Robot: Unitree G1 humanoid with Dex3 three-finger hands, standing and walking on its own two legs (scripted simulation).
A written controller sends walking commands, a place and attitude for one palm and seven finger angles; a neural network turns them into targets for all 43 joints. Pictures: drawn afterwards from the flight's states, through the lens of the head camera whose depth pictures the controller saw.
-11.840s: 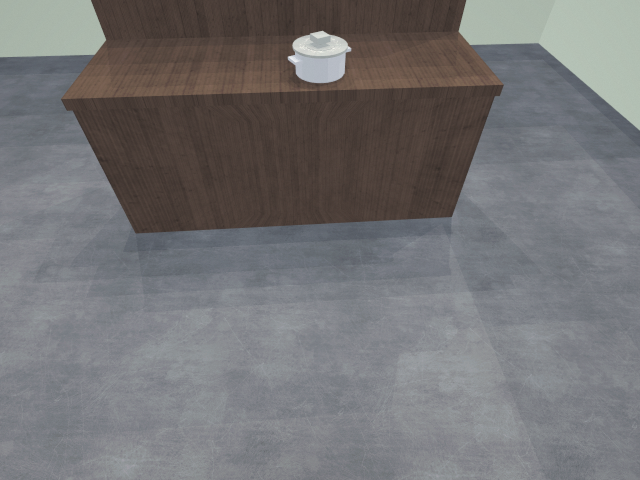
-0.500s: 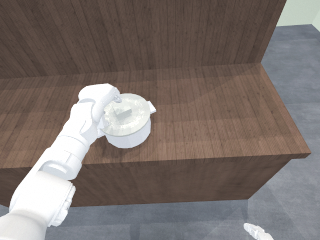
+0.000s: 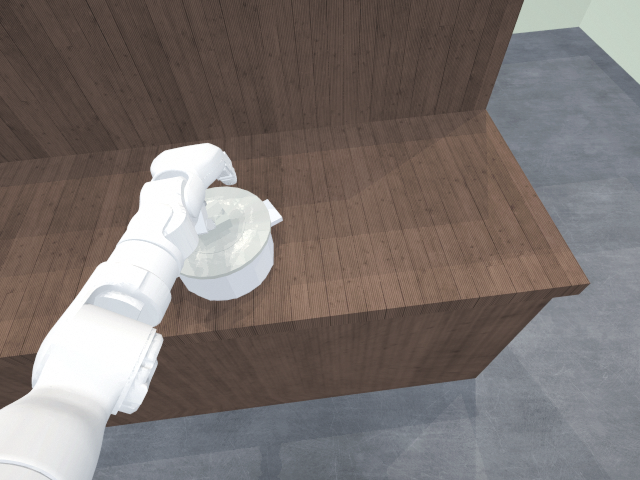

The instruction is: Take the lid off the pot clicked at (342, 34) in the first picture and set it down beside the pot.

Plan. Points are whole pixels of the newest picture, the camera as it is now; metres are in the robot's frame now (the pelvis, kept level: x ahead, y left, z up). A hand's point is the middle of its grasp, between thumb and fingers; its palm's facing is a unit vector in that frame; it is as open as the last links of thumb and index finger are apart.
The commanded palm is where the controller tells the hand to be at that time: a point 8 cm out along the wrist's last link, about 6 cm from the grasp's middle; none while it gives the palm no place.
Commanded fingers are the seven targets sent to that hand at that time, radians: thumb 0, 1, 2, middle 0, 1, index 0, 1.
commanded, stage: move the open hand above the knob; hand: left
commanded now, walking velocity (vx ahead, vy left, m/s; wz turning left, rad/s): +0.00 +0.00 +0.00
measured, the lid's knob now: (210, 219) +0.50 +0.16 -0.01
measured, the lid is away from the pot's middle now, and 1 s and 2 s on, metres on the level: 0.00 0.00 0.00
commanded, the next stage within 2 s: lower the open fingers around the knob in 0.50 s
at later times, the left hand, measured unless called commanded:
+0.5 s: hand (196, 205) +0.46 +0.15 +0.07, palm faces -0.33 -0.08 -0.94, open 10.3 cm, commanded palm +0.47 +0.16 +0.13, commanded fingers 0.00 -0.27 1.32 -0.80 -0.08 -0.80 -0.08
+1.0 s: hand (202, 212) +0.47 +0.15 +0.05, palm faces -0.38 -0.07 -0.92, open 10.3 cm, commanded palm +0.48 +0.16 +0.10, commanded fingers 0.00 -0.27 1.32 -0.80 -0.08 -0.80 -0.08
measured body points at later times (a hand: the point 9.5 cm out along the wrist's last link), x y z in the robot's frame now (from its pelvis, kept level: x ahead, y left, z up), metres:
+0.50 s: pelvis +0.00 +0.01 +0.00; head +0.06 -0.02 +0.45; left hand +0.48 +0.15 +0.13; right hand +0.09 -0.25 -0.14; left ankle +0.01 +0.11 -0.73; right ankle -0.04 -0.12 -0.73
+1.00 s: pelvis +0.00 +0.00 +0.00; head +0.07 -0.01 +0.44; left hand +0.49 +0.15 +0.10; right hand +0.04 -0.27 -0.14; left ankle +0.01 +0.11 -0.73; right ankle -0.04 -0.12 -0.73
